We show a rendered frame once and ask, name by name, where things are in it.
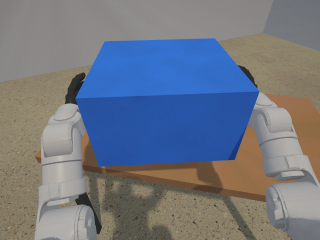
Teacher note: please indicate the right robot upper arm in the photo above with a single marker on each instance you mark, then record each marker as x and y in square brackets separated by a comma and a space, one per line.
[294, 207]

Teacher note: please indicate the right robot hand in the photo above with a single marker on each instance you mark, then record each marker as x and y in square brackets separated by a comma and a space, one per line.
[248, 74]

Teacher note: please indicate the table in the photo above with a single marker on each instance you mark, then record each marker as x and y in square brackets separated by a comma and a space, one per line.
[243, 177]

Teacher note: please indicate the robot right forearm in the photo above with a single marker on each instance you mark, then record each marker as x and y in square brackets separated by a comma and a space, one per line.
[283, 158]

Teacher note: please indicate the robot left forearm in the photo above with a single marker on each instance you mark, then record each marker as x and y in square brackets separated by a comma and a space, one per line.
[61, 160]

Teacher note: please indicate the left robot upper arm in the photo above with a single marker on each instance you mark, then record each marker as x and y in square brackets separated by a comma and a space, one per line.
[68, 223]

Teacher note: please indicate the carton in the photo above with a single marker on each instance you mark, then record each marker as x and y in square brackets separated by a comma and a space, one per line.
[165, 101]

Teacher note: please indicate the left robot hand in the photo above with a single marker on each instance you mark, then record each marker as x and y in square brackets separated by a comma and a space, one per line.
[74, 88]

